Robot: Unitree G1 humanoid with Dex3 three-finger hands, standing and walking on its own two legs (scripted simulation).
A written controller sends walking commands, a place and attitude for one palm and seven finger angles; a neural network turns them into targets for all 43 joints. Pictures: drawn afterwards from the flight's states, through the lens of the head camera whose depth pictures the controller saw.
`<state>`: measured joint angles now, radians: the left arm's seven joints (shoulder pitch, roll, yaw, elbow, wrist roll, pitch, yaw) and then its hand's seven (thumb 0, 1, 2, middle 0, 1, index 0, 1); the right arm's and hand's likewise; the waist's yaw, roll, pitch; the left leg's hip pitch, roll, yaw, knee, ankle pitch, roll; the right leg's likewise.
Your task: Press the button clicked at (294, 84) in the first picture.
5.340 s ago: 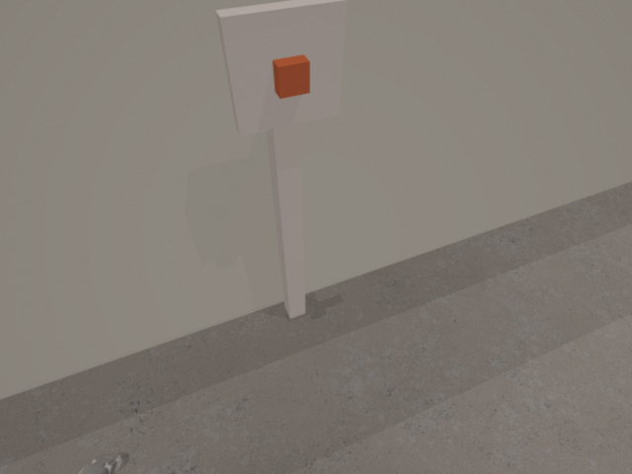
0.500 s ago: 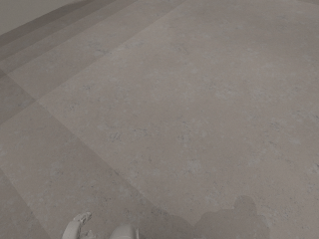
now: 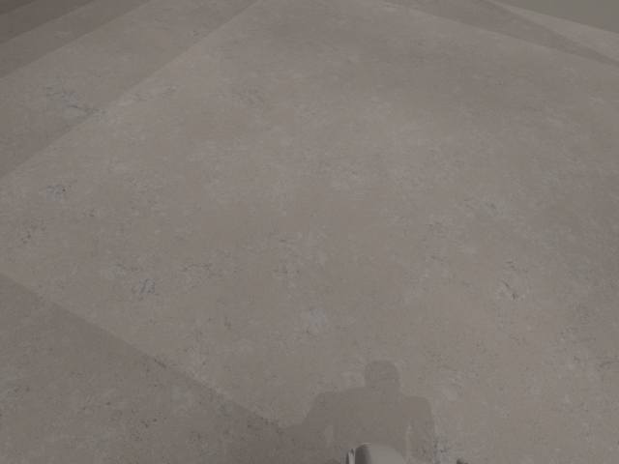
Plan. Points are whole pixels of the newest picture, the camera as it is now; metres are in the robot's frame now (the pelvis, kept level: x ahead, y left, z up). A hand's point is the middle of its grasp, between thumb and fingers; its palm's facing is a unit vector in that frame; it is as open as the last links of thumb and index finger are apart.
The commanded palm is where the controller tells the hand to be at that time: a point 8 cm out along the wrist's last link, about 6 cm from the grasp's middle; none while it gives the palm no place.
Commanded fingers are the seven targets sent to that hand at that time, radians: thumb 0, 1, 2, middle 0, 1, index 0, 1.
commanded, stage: walk to a spot facing it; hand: left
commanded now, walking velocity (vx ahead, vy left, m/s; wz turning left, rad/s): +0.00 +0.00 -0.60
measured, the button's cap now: out of the picture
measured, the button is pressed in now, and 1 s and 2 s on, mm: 0 0 0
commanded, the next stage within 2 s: turn to face it in 1.06 s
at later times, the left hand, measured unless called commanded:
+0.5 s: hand (229, 460) +0.14 +0.12 -0.15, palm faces -0.25 -0.94 -0.24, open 7.4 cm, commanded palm none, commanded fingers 0.00 0.90 0.90 -0.20 -0.30 -0.20 -0.30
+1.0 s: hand (254, 347) +0.31 +0.11 -0.17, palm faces -0.50 -0.84 -0.19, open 7.4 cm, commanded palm none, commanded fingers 0.00 0.90 0.90 -0.20 -0.30 -0.20 -0.30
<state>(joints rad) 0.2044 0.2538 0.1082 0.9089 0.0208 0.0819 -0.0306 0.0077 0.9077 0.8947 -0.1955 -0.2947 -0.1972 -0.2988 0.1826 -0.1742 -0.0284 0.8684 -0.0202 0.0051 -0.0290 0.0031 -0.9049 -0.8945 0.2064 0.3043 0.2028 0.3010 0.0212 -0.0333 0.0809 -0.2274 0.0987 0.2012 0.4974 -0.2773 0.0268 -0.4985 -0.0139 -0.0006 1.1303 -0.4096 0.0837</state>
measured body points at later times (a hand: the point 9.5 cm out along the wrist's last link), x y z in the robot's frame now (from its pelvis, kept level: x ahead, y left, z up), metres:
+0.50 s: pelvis +0.01 -0.05 +0.00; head +0.03 -0.08 +0.45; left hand +0.15 +0.17 -0.13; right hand -0.01 -0.32 -0.15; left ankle +0.07 +0.10 -0.67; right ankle -0.04 -0.14 -0.74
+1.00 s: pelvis +0.14 -0.03 +0.00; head +0.19 -0.03 +0.45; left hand +0.34 +0.15 -0.16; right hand +0.03 -0.25 -0.13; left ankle +0.17 +0.06 -0.74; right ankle +0.07 -0.15 -0.65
